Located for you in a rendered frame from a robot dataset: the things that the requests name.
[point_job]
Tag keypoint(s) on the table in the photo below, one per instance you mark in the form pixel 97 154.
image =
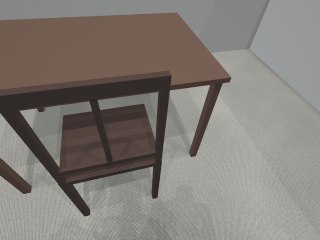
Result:
pixel 44 51

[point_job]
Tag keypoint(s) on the chair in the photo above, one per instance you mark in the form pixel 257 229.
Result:
pixel 98 143

